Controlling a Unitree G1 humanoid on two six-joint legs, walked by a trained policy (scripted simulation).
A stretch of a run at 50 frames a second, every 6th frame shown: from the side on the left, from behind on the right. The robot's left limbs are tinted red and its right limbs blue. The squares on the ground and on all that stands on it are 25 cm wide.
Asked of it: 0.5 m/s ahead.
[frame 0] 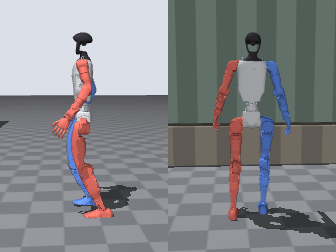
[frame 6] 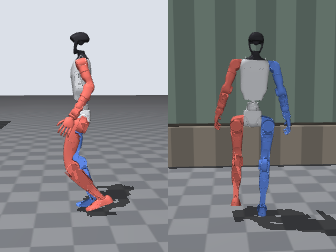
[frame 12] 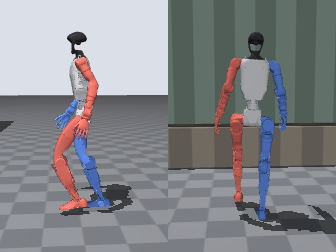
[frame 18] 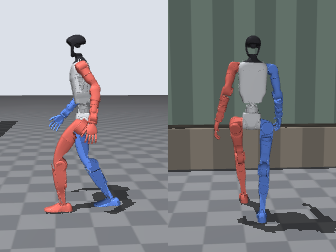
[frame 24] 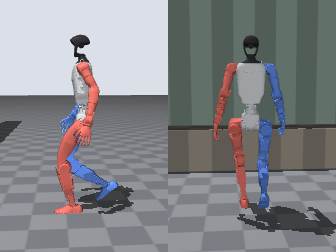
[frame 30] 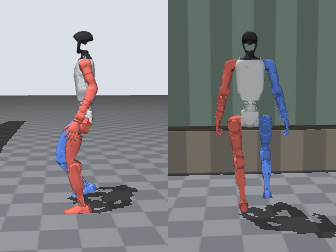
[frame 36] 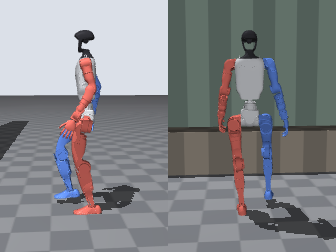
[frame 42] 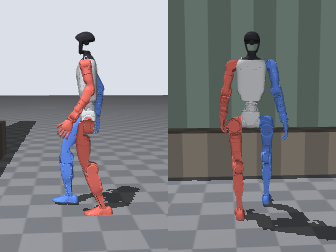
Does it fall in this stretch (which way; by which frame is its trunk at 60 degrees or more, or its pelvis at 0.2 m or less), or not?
no
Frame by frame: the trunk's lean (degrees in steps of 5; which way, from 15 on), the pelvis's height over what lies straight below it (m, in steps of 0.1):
0: 0, 0.8
6: 5, 0.8
12: 5, 0.8
18: 5, 0.8
24: 5, 0.7
30: 0, 0.8
36: 0, 0.8
42: 5, 0.8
